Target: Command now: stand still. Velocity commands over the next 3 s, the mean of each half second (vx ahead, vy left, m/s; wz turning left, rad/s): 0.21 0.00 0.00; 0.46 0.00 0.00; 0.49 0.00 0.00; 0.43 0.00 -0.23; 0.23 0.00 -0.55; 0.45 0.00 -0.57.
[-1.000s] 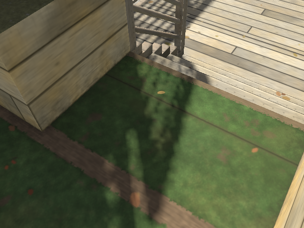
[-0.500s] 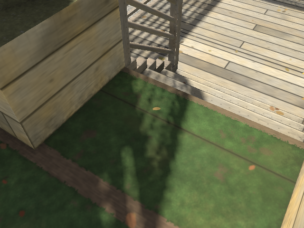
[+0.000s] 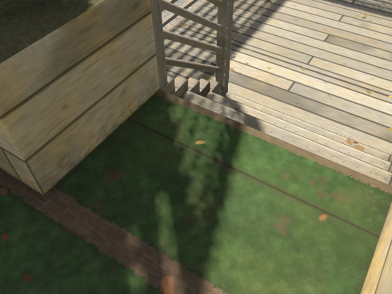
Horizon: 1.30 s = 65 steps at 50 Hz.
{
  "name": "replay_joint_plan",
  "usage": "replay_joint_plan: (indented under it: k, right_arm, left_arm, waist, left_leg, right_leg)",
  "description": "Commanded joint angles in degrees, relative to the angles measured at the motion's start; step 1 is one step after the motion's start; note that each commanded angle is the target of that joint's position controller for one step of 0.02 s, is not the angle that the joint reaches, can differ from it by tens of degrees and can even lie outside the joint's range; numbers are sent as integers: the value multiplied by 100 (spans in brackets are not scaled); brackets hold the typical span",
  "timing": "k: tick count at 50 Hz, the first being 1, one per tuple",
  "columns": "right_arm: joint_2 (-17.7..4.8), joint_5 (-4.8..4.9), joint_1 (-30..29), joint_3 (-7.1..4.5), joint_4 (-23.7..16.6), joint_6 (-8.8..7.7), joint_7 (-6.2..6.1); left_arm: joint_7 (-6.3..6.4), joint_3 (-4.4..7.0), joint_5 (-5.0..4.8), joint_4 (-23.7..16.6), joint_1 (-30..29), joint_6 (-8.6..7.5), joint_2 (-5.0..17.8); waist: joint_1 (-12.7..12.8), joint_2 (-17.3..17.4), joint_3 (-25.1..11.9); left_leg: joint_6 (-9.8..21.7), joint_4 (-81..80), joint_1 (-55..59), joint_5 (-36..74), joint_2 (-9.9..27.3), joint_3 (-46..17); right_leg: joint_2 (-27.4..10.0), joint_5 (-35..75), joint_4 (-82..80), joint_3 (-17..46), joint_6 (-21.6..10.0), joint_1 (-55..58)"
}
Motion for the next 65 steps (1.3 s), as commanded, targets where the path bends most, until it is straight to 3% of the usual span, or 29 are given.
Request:
replay_joint_plan:
  k: [1,5,7,8,10,11,13,16,22,24,26,27,28,29,30,31,34,38,43,48,51,53,54,55,56,57,58,60,65]
  right_arm:
    - [-355,4,437,-38,-7,-20,-9]
    - [-341,6,459,-27,8,-17,-5]
    - [-335,-7,459,-26,19,-2,3]
    - [-386,-23,393,-54,-37,6,15]
    - [-410,-127,94,-97,-245,14,86]
    - [-343,-202,-120,-91,-398,-4,134]
    - [-398,-203,-492,-133,-686,-83,223]
    - [-506,-142,-603,-220,-896,-259,322]
    - [-486,-110,-954,-327,-1297,-266,457]
    - [-504,-72,-587,-372,-1280,-268,449]
    - [-809,-69,726,-563,-831,-332,355]
    - [-1308,-195,1740,-717,-679,-390,288]
    - [-1822,-200,2119,-798,-623,-363,291]
    - [-1531,-106,1397,-714,-728,-304,284]
    - [-1290,-79,679,-632,-953,-321,306]
    - [-1088,-68,345,-563,-1031,-372,340]
    - [-741,-79,445,-416,-935,-521,288]
    - [-856,-85,1019,-396,-754,-592,250]
    - [-803,-73,1364,-341,-708,-635,222]
    - [-897,-103,1572,-371,-614,-648,144]
    - [-1088,-143,1393,-442,-609,-630,113]
    - [-1194,-164,1220,-473,-646,-559,135]
    - [-1025,-92,1259,-417,-768,-553,172]
    - [-378,198,1992,-305,-883,-546,260]
    - [-950,40,1470,-454,-887,-549,233]
    - [-959,8,936,-473,-1108,-580,231]
    - [-887,18,661,-456,-1163,-602,239]
    - [-715,-150,636,-456,-1145,-454,281]
    - [-661,-168,103,-484,-1298,-200,389]
  left_arm:
    - [9,41,-1,4,597,-22,372]
    - [6,32,-3,8,635,-30,357]
    - [-3,48,14,28,732,-20,382]
    - [-9,121,10,28,805,5,554]
    - [-30,266,14,45,1065,72,853]
    - [-49,312,27,63,1196,80,900]
    - [-81,355,110,108,1415,8,866]
    - [-109,382,96,54,1340,-170,867]
    - [-124,369,109,-17,1261,-350,963]
    - [-159,394,79,-82,1020,-366,1093]
    - [-228,344,56,-109,925,-392,1059]
    - [-270,272,16,-298,713,-388,912]
    - [-305,205,-36,-478,1015,-381,449]
    - [-341,302,64,-557,635,-342,806]
    - [-396,328,65,-697,265,-352,856]
    - [-414,334,45,-706,145,-373,780]
    - [-435,373,108,-623,337,-222,634]
    - [-476,435,108,-927,-550,-90,673]
    - [-502,417,84,-1392,-1860,-107,610]
    - [-499,419,75,-1680,-2498,-162,666]
    - [-442,496,92,-1630,-2101,-246,800]
    - [-361,663,141,-1095,-472,-335,1055]
    - [-305,791,287,-890,473,-368,1452]
    - [-325,939,319,-867,815,-352,1985]
    - [-379,883,88,-918,259,-270,1721]
    - [-386,798,31,-1024,-370,-284,1479]
    - [-406,704,60,-1067,-670,-333,1134]
    - [-326,577,78,-939,-680,-418,770]
    - [-298,586,18,-752,-94,-549,1041]
  waist:
    - [-6,-55,386]
    - [-7,-57,395]
    - [45,-105,353]
    - [94,-267,445]
    - [267,-680,942]
    - [360,-750,1255]
    - [429,-570,1491]
    - [279,-204,1175]
    - [193,-639,913]
    - [-71,-597,756]
    - [-645,-110,82]
    - [-1089,560,-562]
    - [-853,1635,-871]
    - [-508,840,-315]
    - [-264,443,185]
    - [-93,135,392]
    - [224,202,285]
    - [163,235,495]
    - [-89,357,633]
    - [-189,458,638]
    - [63,507,341]
    - [713,405,-556]
    - [1010,66,-1202]
    - [677,-1298,-1965]
    - [558,-427,-1717]
    - [345,-344,-838]
    - [246,9,-481]
    - [-61,-14,-228]
    - [-182,-325,75]
  left_leg:
    - [198,-233,110,1023,620,-632]
    - [179,-235,83,960,621,-619]
    - [193,-165,24,256,475,-521]
    - [220,148,-215,-352,275,-330]
    - [256,1091,-1317,-1349,-70,185]
    - [296,1532,-1807,-1417,22,286]
    - [344,2470,-2730,-1524,329,95]
    - [312,2668,-3179,-1078,476,-6]
    - [327,1679,-2061,-460,223,306]
    - [435,1288,-1025,-205,-12,529]
    - [585,788,838,-132,-292,570]
    - [836,82,1888,-1327,964,-1001]
    - [1428,-1265,2296,-2545,2346,-3948]
    - [1415,-1489,1490,-3390,2262,-4109]
    - [1299,-1479,815,-2990,2150,-3426]
    - [1178,-1597,300,-2021,1889,-2739]
    - [968,-1628,-52,-228,1380,-1482]
    - [1045,-1719,312,777,1274,-963]
    - [1035,-1671,616,1841,1107,-555]
    - [1025,-1415,1321,2710,1253,-352]
    - [919,-598,1705,4412,1347,-197]
    - [751,1361,1395,4995,1118,19]
    - [673,2966,264,3288,874,156]
    - [427,5417,-1888,-867,-289,290]
    - [566,5885,-2402,-1291,-155,-577]
    - [611,5686,-2601,-763,147,-565]
    - [598,5351,-2438,-425,346,-545]
    - [527,4773,-1976,-277,570,-514]
    - [280,3788,-2310,102,662,-220]
  right_leg:
    - [-863,1379,-463,729,22,-597]
    - [-861,1346,-491,744,22,-617]
    - [-775,162,-690,812,-52,-621]
    - [-794,-744,-811,983,-180,-647]
    - [-1367,-2633,-1317,1819,-651,-629]
    - [-1774,-3014,-1558,2242,-901,-666]
    - [-2182,-2564,-1805,2623,-1211,-338]
    - [-2004,-1140,-1717,2099,-1146,414]
    - [-1588,607,-1246,1045,-923,-90]
    - [-1535,1484,-705,780,-807,-624]
    - [-1131,2802,1045,298,-539,-1146]
    - [-699,1717,2869,-125,-259,-1985]
    - [167,-1369,4727,-69,-133,-3283]
    - [-265,-989,5341,636,-273,-3556]
    - [-518,-376,5331,619,-339,-3633]
    - [-697,22,5021,627,-325,-3393]
    - [-794,300,4470,493,-150,-2796]
    - [-834,762,3940,263,18,-3591]
    - [-693,1521,2404,-18,163,-3783]
    - [-487,1630,1302,-166,-66,-3438]
    - [-185,1114,961,-280,-351,-2664]
    - [103,1073,643,-365,-569,-829]
    - [-891,422,564,696,-820,615]
    - [-2706,-539,-114,3893,-1746,2142]
    - [-2459,-934,-661,4317,-1548,1684]
    - [-2283,-592,-751,3253,-1324,823]
    - [-2078,432,-894,2642,-1166,195]
    - [-1673,1321,-1059,1812,-886,-514]
    - [-1359,1938,-1336,1040,-768,-651]
Next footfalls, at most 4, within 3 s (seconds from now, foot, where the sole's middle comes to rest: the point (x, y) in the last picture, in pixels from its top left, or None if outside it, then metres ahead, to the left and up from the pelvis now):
0.52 left None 0.23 0.15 -0.78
1.06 right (215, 276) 0.58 -0.03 -0.78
1.62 left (166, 206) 0.87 0.16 -0.78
2.12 right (214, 169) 1.05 -0.04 -0.78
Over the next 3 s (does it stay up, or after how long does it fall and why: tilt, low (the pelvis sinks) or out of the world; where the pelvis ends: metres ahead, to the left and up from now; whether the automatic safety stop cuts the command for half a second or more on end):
stays up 1.10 0.00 0.00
